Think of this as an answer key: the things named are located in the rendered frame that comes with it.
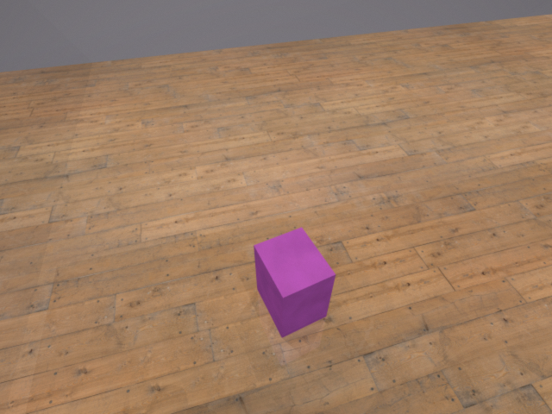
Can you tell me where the carton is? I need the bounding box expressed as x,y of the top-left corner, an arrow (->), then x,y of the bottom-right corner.
254,227 -> 336,338

